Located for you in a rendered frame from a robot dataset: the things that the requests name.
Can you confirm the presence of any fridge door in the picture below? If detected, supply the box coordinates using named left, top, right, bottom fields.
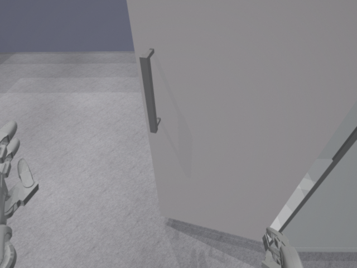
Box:
left=127, top=0, right=357, bottom=241

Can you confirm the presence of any handle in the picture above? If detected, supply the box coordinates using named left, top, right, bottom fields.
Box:
left=139, top=48, right=161, bottom=133

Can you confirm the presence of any robot left forearm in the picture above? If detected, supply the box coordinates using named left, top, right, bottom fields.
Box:
left=0, top=224, right=17, bottom=268

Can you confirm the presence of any robot right hand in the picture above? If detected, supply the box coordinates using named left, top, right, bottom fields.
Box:
left=262, top=227, right=303, bottom=268

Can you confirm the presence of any robot left hand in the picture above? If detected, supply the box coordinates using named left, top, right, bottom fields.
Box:
left=0, top=120, right=38, bottom=225

